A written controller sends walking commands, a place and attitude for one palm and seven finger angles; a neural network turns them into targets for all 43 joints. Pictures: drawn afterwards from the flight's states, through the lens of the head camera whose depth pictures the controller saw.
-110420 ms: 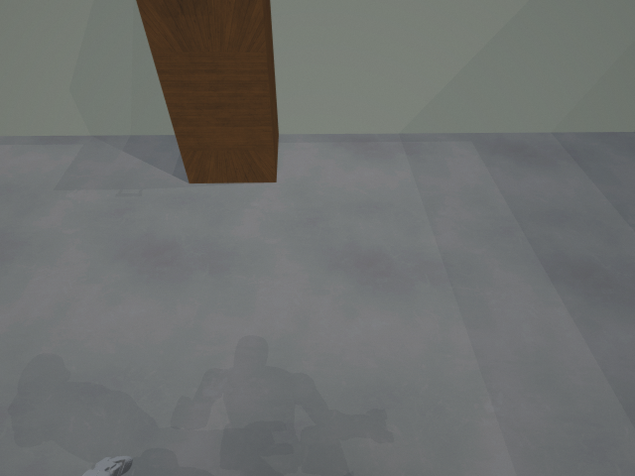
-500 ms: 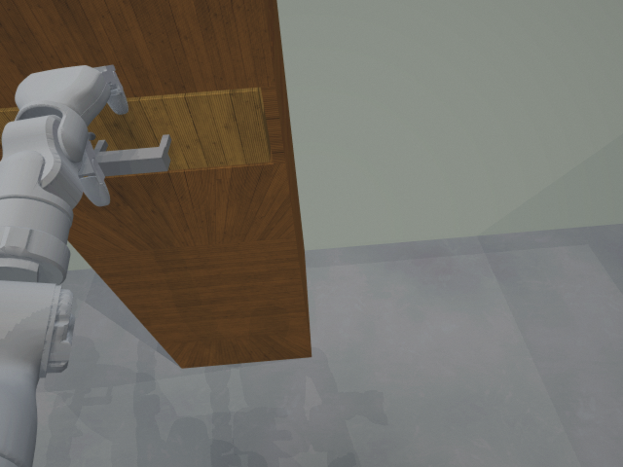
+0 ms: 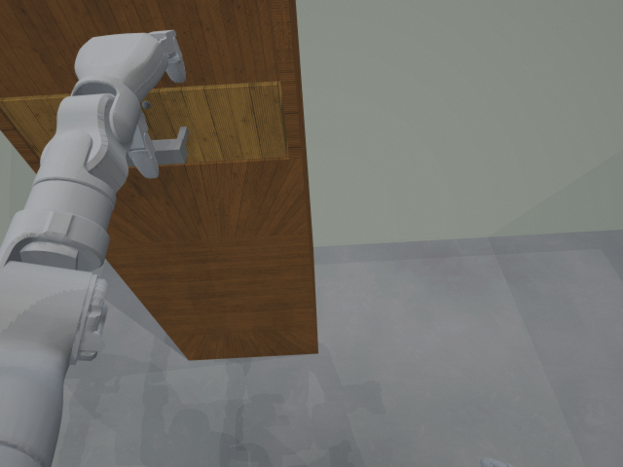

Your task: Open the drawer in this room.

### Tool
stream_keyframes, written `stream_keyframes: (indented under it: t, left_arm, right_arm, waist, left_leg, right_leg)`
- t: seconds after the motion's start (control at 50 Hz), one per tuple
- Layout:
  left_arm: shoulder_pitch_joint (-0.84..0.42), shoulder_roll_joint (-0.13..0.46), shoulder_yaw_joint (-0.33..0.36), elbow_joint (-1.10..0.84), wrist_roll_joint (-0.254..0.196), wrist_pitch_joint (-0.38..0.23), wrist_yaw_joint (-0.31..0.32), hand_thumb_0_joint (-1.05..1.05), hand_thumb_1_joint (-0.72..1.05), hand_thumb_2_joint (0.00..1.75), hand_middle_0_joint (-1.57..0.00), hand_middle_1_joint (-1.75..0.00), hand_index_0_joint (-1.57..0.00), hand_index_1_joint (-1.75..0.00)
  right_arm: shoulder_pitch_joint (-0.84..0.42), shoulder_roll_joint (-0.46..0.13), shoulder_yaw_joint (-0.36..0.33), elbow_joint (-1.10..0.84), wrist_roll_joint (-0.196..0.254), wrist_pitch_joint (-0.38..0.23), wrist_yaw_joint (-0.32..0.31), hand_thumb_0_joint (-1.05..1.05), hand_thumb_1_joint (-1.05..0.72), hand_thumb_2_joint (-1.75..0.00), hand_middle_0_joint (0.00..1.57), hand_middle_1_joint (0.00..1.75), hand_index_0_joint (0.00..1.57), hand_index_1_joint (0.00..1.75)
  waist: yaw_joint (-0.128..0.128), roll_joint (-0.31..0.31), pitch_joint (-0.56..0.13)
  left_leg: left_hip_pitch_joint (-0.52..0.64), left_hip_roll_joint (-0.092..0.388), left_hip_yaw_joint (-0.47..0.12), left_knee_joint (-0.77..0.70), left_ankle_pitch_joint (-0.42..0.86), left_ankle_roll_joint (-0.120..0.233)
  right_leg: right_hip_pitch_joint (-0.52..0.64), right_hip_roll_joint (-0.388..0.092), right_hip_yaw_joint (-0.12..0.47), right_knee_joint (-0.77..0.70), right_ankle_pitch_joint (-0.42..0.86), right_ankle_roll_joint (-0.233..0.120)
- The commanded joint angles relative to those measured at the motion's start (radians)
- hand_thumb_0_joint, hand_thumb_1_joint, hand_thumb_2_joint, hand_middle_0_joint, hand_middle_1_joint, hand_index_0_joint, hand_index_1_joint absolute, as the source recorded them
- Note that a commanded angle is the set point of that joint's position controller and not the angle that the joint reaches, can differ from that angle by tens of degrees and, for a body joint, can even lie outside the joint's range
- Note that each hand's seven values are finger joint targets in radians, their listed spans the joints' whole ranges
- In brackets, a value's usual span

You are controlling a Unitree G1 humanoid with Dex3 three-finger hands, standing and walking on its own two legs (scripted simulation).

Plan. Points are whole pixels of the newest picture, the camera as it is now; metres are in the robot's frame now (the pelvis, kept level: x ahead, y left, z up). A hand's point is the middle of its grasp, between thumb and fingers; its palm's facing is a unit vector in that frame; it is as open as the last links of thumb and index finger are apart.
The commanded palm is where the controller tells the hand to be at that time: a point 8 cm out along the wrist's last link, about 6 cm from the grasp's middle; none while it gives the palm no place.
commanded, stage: move the hooked fingers above the handle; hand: left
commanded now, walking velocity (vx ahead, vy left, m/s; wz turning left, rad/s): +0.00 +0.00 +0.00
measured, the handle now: (148, 143) +0.53 +0.23 +0.14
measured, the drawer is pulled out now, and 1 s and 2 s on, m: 0.00 0.00 0.00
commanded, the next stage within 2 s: lower the fingers behind the handle in 1.32 s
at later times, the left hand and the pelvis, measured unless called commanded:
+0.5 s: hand (152, 116) +0.49 +0.19 +0.21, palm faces +0.11 -0.06 -0.99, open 13.8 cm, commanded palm +0.48 +0.24 +0.26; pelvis +0.00 +0.00 +0.00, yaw +2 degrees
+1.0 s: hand (119, 148) +0.47 +0.24 +0.18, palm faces -0.09 +0.06 -0.99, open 13.8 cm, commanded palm +0.47 +0.23 +0.26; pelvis -0.01 -0.01 +0.00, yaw +1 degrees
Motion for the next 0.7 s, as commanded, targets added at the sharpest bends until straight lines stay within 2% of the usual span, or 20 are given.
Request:
stream_keyframes:
  t: [0.0,0.06,0.1,0.14,0.16,0.2,0.22,0.24,0.26,0.28,0.34,0.38,0.44,0.48,0.52,0.54,0.56,0.6,0.64,0.68]
  left_arm:
    - [-0.334,0.455,0.139,0.011,0.044,0.126,-0.002,0.00,-0.50,0.30,-0.30,-1.20,-0.30,-1.20]
    - [-0.331,0.442,0.118,0.013,0.027,0.084,-0.064,0.00,-0.50,0.30,-0.30,-1.20,-0.30,-1.20]
    - [-0.372,0.411,0.081,-0.023,0.021,0.036,-0.099,0.00,-0.50,0.30,-0.30,-1.20,-0.30,-1.20]
    - [-0.445,0.357,0.032,-0.132,0.006,-0.038,-0.125,0.00,-0.50,0.30,-0.30,-1.20,-0.30,-1.20]
    - [-0.480,0.306,-0.005,-0.199,-0.012,-0.081,-0.137,0.00,-0.50,0.30,-0.30,-1.20,-0.30,-1.20]
    - [-0.525,0.305,0.006,-0.325,-0.046,-0.148,-0.137,0.00,-0.50,0.30,-0.30,-1.20,-0.30,-1.20]
    - [-0.573,0.261,-0.025,-0.397,-0.072,-0.177,-0.137,0.00,-0.50,0.30,-0.30,-1.20,-0.30,-1.20]
    - [-0.608,0.245,-0.022,-0.459,-0.099,-0.201,-0.128,0.00,-0.50,0.30,-0.30,-1.20,-0.30,-1.20]
    - [-0.609,0.247,-0.013,-0.477,-0.119,-0.214,-0.117,0.00,-0.50,0.30,-0.30,-1.20,-0.30,-1.20]
    - [-0.607,0.280,0.028,-0.464,-0.130,-0.215,-0.096,0.00,-0.50,0.30,-0.30,-1.20,-0.30,-1.20]
    - [-0.592,0.340,0.102,-0.380,-0.120,-0.179,-0.013,0.00,-0.50,0.30,-0.30,-1.20,-0.30,-1.20]
    - [-0.549,0.404,0.164,-0.251,-0.091,-0.119,0.046,0.00,-0.50,0.30,-0.30,-1.20,-0.30,-1.20]
    - [-0.487,0.385,0.127,-0.056,-0.031,0.015,0.091,0.00,-0.50,0.30,-0.30,-1.20,-0.30,-1.20]
    - [-0.495,0.447,0.158,-0.044,0.013,0.064,0.090,0.00,-0.50,0.30,-0.30,-1.20,-0.30,-1.20]
    - [-0.512,0.454,0.140,-0.014,0.033,0.106,0.090,0.00,-0.50,0.30,-0.30,-1.20,-0.30,-1.20]
    - [-0.510,0.436,0.118,0.023,0.041,0.123,0.083,0.00,-0.50,0.30,-0.30,-1.20,-0.30,-1.20]
    - [-0.509,0.438,0.120,0.029,0.039,0.124,0.077,0.00,-0.50,0.30,-0.30,-1.20,-0.30,-1.20]
    - [-0.472,0.486,0.138,0.062,0.063,0.132,0.062,0.00,-0.50,0.30,-0.30,-1.20,-0.30,-1.20]
    - [-0.468,0.459,0.110,0.081,0.070,0.130,0.036,0.00,-0.50,0.30,-0.30,-1.20,-0.30,-1.20]
    - [-0.448,0.487,0.130,0.102,0.063,0.107,0.010,0.00,-0.50,0.30,-0.30,-1.20,-0.30,-1.20]
  right_arm:
    - [0.005,-0.157,-0.049,-0.129,0.008,-0.003,-0.042,0.00,-0.90,-0.90,0.20,0.30,0.20,0.30]
    - [0.008,-0.162,-0.051,-0.144,0.018,-0.010,-0.062,0.00,-0.90,-0.90,0.20,0.30,0.20,0.30]
    - [0.026,-0.165,-0.055,-0.147,0.020,-0.024,-0.070,0.00,-0.90,-0.90,0.20,0.30,0.20,0.30]
    - [0.051,-0.156,-0.068,-0.142,0.016,-0.041,-0.072,0.00,-0.90,-0.90,0.20,0.30,0.20,0.30]
    - [0.063,-0.149,-0.077,-0.142,0.013,-0.051,-0.073,0.00,-0.90,-0.90,0.20,0.30,0.20,0.30]
    - [0.090,-0.149,-0.093,-0.124,0.005,-0.069,-0.073,0.00,-0.90,-0.90,0.20,0.30,0.20,0.30]
    - [0.100,-0.146,-0.096,-0.119,0.002,-0.082,-0.072,0.00,-0.90,-0.90,0.20,0.30,0.20,0.30]
    - [0.119,-0.145,-0.105,-0.104,-0.002,-0.098,-0.068,0.00,-0.90,-0.90,0.20,0.30,0.20,0.30]
    - [0.131,-0.144,-0.107,-0.095,-0.005,-0.107,-0.063,0.00,-0.90,-0.90,0.20,0.30,0.20,0.30]
    - [0.142,-0.149,-0.111,-0.077,-0.006,-0.112,-0.060,0.00,-0.90,-0.90,0.20,0.30,0.20,0.30]
    - [0.154,-0.153,-0.106,-0.046,-0.006,-0.111,-0.037,0.00,-0.90,-0.90,0.20,0.30,0.20,0.30]
    - [0.144,-0.160,-0.095,-0.031,-0.005,-0.102,-0.022,0.00,-0.90,-0.90,0.20,0.30,0.20,0.30]
    - [0.121,-0.164,-0.077,-0.032,-0.008,-0.079,-0.004,0.00,-0.90,-0.90,0.20,0.30,0.20,0.30]
    - [0.114,-0.173,-0.077,-0.043,-0.008,-0.064,0.000,0.00,-0.90,-0.90,0.20,0.30,0.20,0.30]
    - [0.091,-0.168,-0.068,-0.055,-0.006,-0.049,-0.011,0.00,-0.90,-0.90,0.20,0.30,0.20,0.30]
    - [0.081,-0.167,-0.064,-0.058,-0.002,-0.044,-0.016,0.00,-0.90,-0.90,0.20,0.30,0.20,0.30]
    - [0.076,-0.169,-0.063,-0.061,-0.001,-0.041,-0.023,0.00,-0.90,-0.90,0.20,0.30,0.20,0.30]
    - [0.052,-0.166,-0.055,-0.079,0.004,-0.031,-0.038,0.00,-0.90,-0.90,0.20,0.30,0.20,0.30]
    - [0.042,-0.160,-0.047,-0.096,0.008,-0.031,-0.053,0.00,-0.90,-0.90,0.20,0.30,0.20,0.30]
    - [0.036,-0.162,-0.046,-0.111,0.013,-0.032,-0.065,0.00,-0.90,-0.90,0.20,0.30,0.20,0.30]
  waist:
    - [0.045,-0.210,-0.288]
    - [0.013,-0.251,-0.220]
    - [-0.015,-0.215,-0.194]
    - [-0.038,-0.132,-0.236]
    - [-0.052,-0.122,-0.262]
    - [-0.048,-0.015,-0.327]
    - [-0.052,0.045,-0.357]
    - [-0.054,0.094,-0.399]
    - [-0.056,0.098,-0.411]
    - [-0.052,0.092,-0.409]
    - [-0.031,0.085,-0.382]
    - [-0.012,0.030,-0.335]
    - [0.008,-0.011,-0.295]
    - [0.023,-0.037,-0.339]
    - [0.016,-0.092,-0.341]
    - [0.008,-0.116,-0.311]
    - [0.003,-0.148,-0.309]
    - [0.020,-0.155,-0.307]
    - [0.007,-0.184,-0.273]
    - [0.003,-0.208,-0.246]
  left_leg:
    - [0.124,-0.032,0.017,-0.047,0.170,0.031]
    - [0.119,-0.028,0.019,-0.053,0.099,0.041]
    - [0.131,-0.026,0.008,-0.052,0.062,0.046]
    - [0.192,-0.026,-0.002,-0.035,0.079,0.050]
    - [0.228,-0.027,-0.008,-0.024,0.094,0.054]
    - [0.314,-0.032,-0.022,-0.005,0.134,0.054]
    - [0.366,-0.034,-0.030,0.004,0.169,0.051]
    - [0.428,-0.033,-0.039,0.017,0.225,0.046]
    - [0.449,-0.033,-0.042,0.030,0.262,0.045]
    - [0.448,-0.032,-0.050,0.033,0.279,0.039]
    - [0.386,-0.034,-0.058,0.025,0.308,0.021]
    - [0.284,-0.032,-0.051,0.009,0.287,0.017]
    - [0.183,-0.028,-0.027,-0.010,0.260,0.009]
    - [0.167,-0.027,-0.016,-0.006,0.284,0.010]
    - [0.150,-0.028,-0.006,-0.012,0.237,0.018]
    - [0.130,-0.027,-0.001,-0.018,0.198,0.020]
    - [0.122,-0.027,0.000,-0.022,0.180,0.024]
    - [0.104,-0.028,0.007,-0.032,0.118,0.028]
    - [0.089,-0.027,0.008,-0.040,0.077,0.031]
    - [0.071,-0.024,0.014,-0.047,0.026,0.033]
  right_leg:
    - [0.167,0.011,-0.025,-0.071,0.247,-0.014]
    - [0.138,0.005,-0.015,-0.099,0.194,-0.005]
    - [0.089,0.004,-0.007,-0.104,0.158,-0.004]
    - [0.053,0.008,0.003,-0.106,0.158,-0.008]
    - [0.043,0.012,0.002,-0.107,0.157,-0.011]
    - [0.002,0.024,0.001,-0.096,0.166,-0.021]
    - [-0.027,0.029,-0.005,-0.086,0.172,-0.027]
    - [-0.049,0.035,-0.015,-0.076,0.189,-0.033]
    - [-0.054,0.040,-0.021,-0.078,0.199,-0.034]
    - [-0.057,0.045,-0.026,-0.075,0.214,-0.036]
    - [-0.051,0.052,-0.045,-0.061,0.225,-0.045]
    - [-0.020,0.052,-0.050,-0.056,0.221,-0.044]
    - [0.010,0.046,-0.056,-0.045,0.215,-0.041]
    - [0.053,0.042,-0.046,-0.043,0.246,-0.038]
    - [0.080,0.035,-0.038,-0.053,0.231,-0.030]
    - [0.074,0.031,-0.035,-0.061,0.206,-0.025]
    - [0.088,0.026,-0.031,-0.071,0.194,-0.022]
    - [0.105,0.019,-0.019,-0.071,0.156,-0.018]
    - [0.096,0.013,-0.018,-0.078,0.132,-0.012]
    - [0.101,0.004,-0.005,-0.090,0.095,-0.005]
